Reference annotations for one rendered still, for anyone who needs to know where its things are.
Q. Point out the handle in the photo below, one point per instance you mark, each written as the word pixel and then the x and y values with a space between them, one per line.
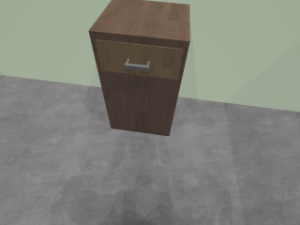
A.
pixel 128 65

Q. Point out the cabinet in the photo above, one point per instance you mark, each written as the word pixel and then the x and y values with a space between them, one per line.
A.
pixel 136 102

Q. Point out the drawer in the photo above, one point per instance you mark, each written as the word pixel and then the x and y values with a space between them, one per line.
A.
pixel 164 61

